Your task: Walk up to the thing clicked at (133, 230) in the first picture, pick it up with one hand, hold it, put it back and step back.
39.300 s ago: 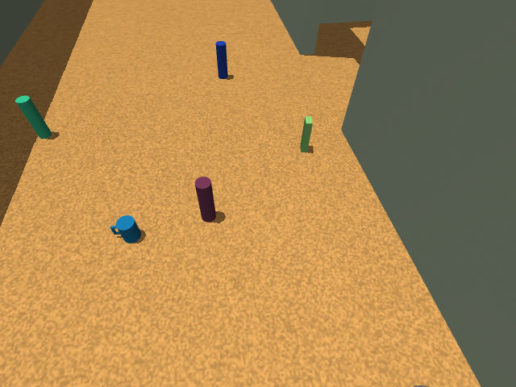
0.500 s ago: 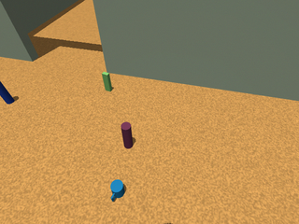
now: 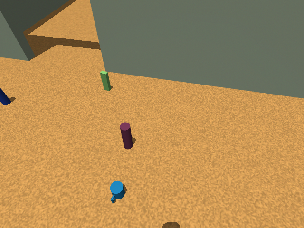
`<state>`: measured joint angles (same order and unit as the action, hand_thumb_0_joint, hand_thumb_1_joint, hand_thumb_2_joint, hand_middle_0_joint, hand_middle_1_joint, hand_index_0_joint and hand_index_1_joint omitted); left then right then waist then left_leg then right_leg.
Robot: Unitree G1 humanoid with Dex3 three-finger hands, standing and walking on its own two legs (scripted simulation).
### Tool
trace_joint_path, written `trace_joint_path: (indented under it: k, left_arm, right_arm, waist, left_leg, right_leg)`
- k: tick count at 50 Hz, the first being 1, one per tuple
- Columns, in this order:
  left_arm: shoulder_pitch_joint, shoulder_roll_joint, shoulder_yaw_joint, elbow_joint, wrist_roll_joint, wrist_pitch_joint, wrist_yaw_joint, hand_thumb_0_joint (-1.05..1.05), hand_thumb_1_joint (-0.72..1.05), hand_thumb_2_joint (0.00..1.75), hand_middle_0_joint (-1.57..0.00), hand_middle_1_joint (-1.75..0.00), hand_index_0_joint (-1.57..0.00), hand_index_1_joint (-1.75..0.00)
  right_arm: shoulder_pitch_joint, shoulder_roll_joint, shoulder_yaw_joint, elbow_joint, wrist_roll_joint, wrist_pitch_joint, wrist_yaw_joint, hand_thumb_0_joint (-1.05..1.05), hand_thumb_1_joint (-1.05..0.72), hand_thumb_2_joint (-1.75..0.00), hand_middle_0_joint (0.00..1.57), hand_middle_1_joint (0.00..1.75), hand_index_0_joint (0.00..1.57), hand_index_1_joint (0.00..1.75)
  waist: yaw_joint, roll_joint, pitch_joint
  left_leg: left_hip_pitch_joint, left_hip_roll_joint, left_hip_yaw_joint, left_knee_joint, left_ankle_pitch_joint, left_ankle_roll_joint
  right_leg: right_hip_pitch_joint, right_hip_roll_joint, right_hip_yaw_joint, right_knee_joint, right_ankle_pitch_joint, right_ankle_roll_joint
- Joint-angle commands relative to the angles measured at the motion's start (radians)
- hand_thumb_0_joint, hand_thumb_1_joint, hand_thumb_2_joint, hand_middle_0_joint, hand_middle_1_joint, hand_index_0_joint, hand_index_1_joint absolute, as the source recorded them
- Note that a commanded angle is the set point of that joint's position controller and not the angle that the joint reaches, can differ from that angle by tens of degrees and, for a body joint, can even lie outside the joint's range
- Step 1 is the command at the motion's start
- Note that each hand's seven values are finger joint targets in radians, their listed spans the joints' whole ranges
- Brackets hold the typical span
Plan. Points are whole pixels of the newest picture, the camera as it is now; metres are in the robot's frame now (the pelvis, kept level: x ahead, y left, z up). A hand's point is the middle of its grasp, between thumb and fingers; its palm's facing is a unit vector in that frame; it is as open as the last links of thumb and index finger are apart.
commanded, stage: stand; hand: left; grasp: from above
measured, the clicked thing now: (116, 192) +0.43 +0.23 -0.73
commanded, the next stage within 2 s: step back in 1.40 s
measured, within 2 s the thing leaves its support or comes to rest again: neither
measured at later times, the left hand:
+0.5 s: hand out of the picture +0.09 +0.24 -0.16, palm faces +0.02 -0.94 -0.33, open 7.4 cm
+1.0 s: hand out of the picture +0.09 +0.24 -0.16, palm faces +0.01 -0.94 -0.33, open 7.4 cm
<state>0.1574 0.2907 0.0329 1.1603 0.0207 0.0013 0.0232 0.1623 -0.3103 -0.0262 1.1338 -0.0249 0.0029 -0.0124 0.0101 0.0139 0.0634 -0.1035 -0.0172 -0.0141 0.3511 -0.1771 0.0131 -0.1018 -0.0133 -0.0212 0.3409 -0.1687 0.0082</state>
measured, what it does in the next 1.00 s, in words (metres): stands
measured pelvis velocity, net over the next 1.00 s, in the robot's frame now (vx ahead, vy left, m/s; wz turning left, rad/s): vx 0.02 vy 0.00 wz -0.01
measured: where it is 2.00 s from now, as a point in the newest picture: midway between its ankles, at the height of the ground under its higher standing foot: outside the picture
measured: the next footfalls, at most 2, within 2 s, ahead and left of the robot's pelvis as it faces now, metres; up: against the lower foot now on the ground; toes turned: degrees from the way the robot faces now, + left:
right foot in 1.94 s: -0.07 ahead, -0.15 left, +0.00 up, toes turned -1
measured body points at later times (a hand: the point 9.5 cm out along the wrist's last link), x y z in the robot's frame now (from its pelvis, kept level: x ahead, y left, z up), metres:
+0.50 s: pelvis +0.02 +0.00 +0.00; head +0.02 +0.00 +0.45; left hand +0.09 +0.29 -0.13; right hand +0.08 -0.29 -0.14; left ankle +0.01 +0.11 -0.75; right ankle +0.02 -0.12 -0.75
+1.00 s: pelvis +0.02 +0.00 +0.00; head +0.02 -0.01 +0.45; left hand +0.09 +0.29 -0.13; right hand +0.09 -0.30 -0.13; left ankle +0.01 +0.11 -0.75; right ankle +0.02 -0.12 -0.75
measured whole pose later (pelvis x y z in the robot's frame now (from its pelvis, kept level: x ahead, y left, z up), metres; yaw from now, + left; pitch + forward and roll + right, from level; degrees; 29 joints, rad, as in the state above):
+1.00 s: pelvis +0.02 +0.00 +0.00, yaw -1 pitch -3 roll +0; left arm 0.10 0.32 0.02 1.15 0.01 -0.01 0.01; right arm 0.11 -0.33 -0.01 1.15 -0.02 -0.01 -0.01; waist 0.00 0.01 0.05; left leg -0.07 -0.01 0.00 0.30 -0.18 0.01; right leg -0.08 -0.01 -0.01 0.30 -0.17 0.00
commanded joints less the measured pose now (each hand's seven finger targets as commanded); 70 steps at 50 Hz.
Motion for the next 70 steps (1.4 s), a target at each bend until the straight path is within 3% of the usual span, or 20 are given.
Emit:
trace_joint_path:
  k: [1,4,11,15,20,24,31,43,45,54,59,60,62,69,70]
  left_arm:
    - [-0.043,0.199,0.031,-0.050,0.000,-0.025,0.010,0.00,0.90,0.90,-0.20,-0.30,-0.20,-0.30]
    - [-0.044,0.198,0.031,-0.048,-0.001,-0.026,0.010,0.00,0.90,0.90,-0.20,-0.30,-0.20,-0.30]
    - [-0.068,0.201,0.031,-0.045,-0.004,-0.019,0.007,0.00,0.90,0.90,-0.20,-0.30,-0.20,-0.30]
    - [-0.080,0.200,0.029,-0.049,-0.003,-0.024,0.006,0.00,0.90,0.90,-0.20,-0.30,-0.20,-0.30]
    - [-0.087,0.205,0.031,-0.052,-0.006,-0.022,0.004,0.00,0.90,0.90,-0.20,-0.30,-0.20,-0.30]
    - [-0.097,0.217,0.033,-0.057,-0.005,-0.026,0.004,0.00,0.90,0.90,-0.20,-0.30,-0.20,-0.30]
    - [-0.091,0.214,0.029,-0.055,-0.006,-0.025,0.001,0.00,0.90,0.90,-0.20,-0.30,-0.20,-0.30]
    - [-0.096,0.231,0.027,-0.067,-0.008,-0.030,0.000,0.00,0.90,0.90,-0.20,-0.30,-0.20,-0.30]
    - [-0.089,0.230,0.024,-0.062,-0.009,-0.029,-0.002,0.00,0.90,0.90,-0.20,-0.30,-0.20,-0.30]
    - [-0.093,0.237,0.022,-0.071,-0.010,-0.033,-0.004,0.00,0.90,0.90,-0.20,-0.30,-0.20,-0.30]
    - [-0.083,0.240,0.021,-0.073,-0.009,-0.035,-0.005,0.00,0.90,0.90,-0.20,-0.30,-0.20,-0.30]
    - [-0.089,0.243,0.020,-0.072,-0.011,-0.034,-0.005,0.00,0.90,0.90,-0.20,-0.30,-0.20,-0.30]
    - [-0.085,0.248,0.021,-0.078,-0.010,-0.036,-0.005,0.00,0.90,0.90,-0.20,-0.30,-0.20,-0.30]
    - [-0.081,0.247,0.016,-0.076,-0.012,-0.033,-0.007,0.00,0.90,0.90,-0.20,-0.30,-0.20,-0.30]
    - [-0.085,0.334,0.050,-0.105,-0.033,-0.022,-0.005,0.00,0.90,0.90,-0.20,-0.30,-0.20,-0.30]
  right_arm:
    - [-0.040,-0.179,-0.023,-0.050,0.002,-0.028,-0.015,0.00,-0.90,-0.90,0.20,0.30,0.20,0.30]
    - [-0.052,-0.187,-0.022,-0.049,0.004,-0.032,-0.016,0.00,-0.90,-0.90,0.20,0.30,0.20,0.30]
    - [-0.062,-0.189,-0.017,-0.039,0.004,-0.032,-0.020,0.00,-0.90,-0.90,0.20,0.30,0.20,0.30]
    - [-0.070,-0.196,-0.019,-0.040,0.006,-0.035,-0.017,0.00,-0.90,-0.90,0.20,0.30,0.20,0.30]
    - [-0.077,-0.204,-0.019,-0.039,0.005,-0.036,-0.018,0.00,-0.90,-0.90,0.20,0.30,0.20,0.30]
    - [-0.086,-0.205,-0.021,-0.044,0.008,-0.039,-0.017,0.00,-0.90,-0.90,0.20,0.30,0.20,0.30]
    - [-0.094,-0.214,-0.019,-0.041,0.006,-0.037,-0.015,0.00,-0.90,-0.90,0.20,0.30,0.20,0.30]
    - [-0.099,-0.220,-0.018,-0.047,0.008,-0.037,-0.011,0.00,-0.90,-0.90,0.20,0.30,0.20,0.30]
    - [-0.093,-0.217,-0.016,-0.042,0.009,-0.036,-0.010,0.00,-0.90,-0.90,0.20,0.30,0.20,0.30]
    - [-0.084,-0.225,-0.017,-0.042,0.010,-0.034,-0.006,0.00,-0.90,-0.90,0.20,0.30,0.20,0.30]
    - [-0.092,-0.228,-0.018,-0.049,0.009,-0.037,-0.004,0.00,-0.90,-0.90,0.20,0.30,0.20,0.30]
    - [-0.082,-0.226,-0.015,-0.044,0.010,-0.036,-0.005,0.00,-0.90,-0.90,0.20,0.30,0.20,0.30]
    - [-0.091,-0.230,-0.016,-0.049,0.011,-0.037,-0.004,0.00,-0.90,-0.90,0.20,0.30,0.20,0.30]
    - [-0.084,-0.232,-0.012,-0.045,0.011,-0.038,-0.005,0.00,-0.90,-0.90,0.20,0.30,0.20,0.30]
    - [-0.127,-0.293,-0.039,-0.077,0.022,-0.017,0.002,0.00,-0.90,-0.90,0.20,0.30,0.20,0.30]
  waist:
    - [-0.005,-0.002,-0.031]
    - [-0.002,-0.010,-0.058]
    - [-0.003,-0.005,-0.044]
    - [-0.006,-0.015,-0.061]
    - [-0.005,-0.001,-0.058]
    - [-0.008,-0.013,-0.097]
    - [-0.004,-0.019,-0.064]
    - [-0.007,-0.011,-0.094]
    - [-0.007,-0.019,-0.060]
    - [-0.014,-0.007,-0.047]
    - [-0.009,-0.012,-0.074]
    - [-0.014,-0.016,-0.053]
    - [-0.012,-0.006,-0.087]
    - [-0.009,-0.006,-0.059]
    - [-0.012,-0.033,0.047]
  left_leg:
    - [-0.031,0.116,-0.111,-0.085,0.036,0.020]
    - [0.007,0.124,-0.107,-0.078,0.118,0.020]
    - [-0.008,0.126,-0.102,-0.099,0.099,0.013]
    - [0.018,0.133,-0.100,-0.084,0.172,0.013]
    - [0.006,0.133,-0.095,-0.095,0.142,0.012]
    - [0.043,0.140,-0.093,-0.084,0.219,0.013]
    - [0.021,0.138,-0.095,-0.094,0.142,0.012]
    - [0.043,0.144,-0.089,-0.084,0.198,0.016]
    - [0.031,0.142,-0.095,-0.099,0.148,0.011]
    - [-0.001,0.138,-0.093,-0.112,0.097,0.008]
    - [0.029,0.143,-0.093,-0.100,0.130,0.012]
    - [0.008,0.142,-0.095,-0.109,0.098,0.012]
    - [0.038,0.145,-0.092,-0.094,0.142,0.016]
    - [0.016,0.146,-0.097,-0.107,0.123,0.009]
    - [-0.054,0.130,-0.100,0.005,0.249,0.021]
  right_leg:
    - [0.003,-0.106,0.112,-0.075,0.031,-0.024]
    - [0.018,-0.109,0.106,-0.068,0.089,-0.023]
    - [0.021,-0.106,0.104,-0.068,0.079,-0.023]
    - [0.024,-0.106,0.100,-0.068,0.118,-0.020]
    - [0.028,-0.109,0.106,-0.070,0.115,-0.023]
    - [0.045,-0.115,0.103,-0.057,0.175,-0.024]
    - [0.025,-0.111,0.108,-0.079,0.113,-0.021]
    - [0.039,-0.117,0.106,-0.066,0.170,-0.026]
    - [0.014,-0.112,0.105,-0.076,0.111,-0.025]
    - [0.018,-0.113,0.115,-0.089,0.087,-0.026]
    - [0.015,-0.114,0.112,-0.082,0.111,-0.028]
    - [0.014,-0.115,0.119,-0.088,0.086,-0.028]
    - [0.026,-0.119,0.117,-0.078,0.142,-0.030]
    - [0.012,-0.115,0.115,-0.079,0.099,-0.029]
    - [-0.102,-0.102,0.131,0.001,0.281,-0.033]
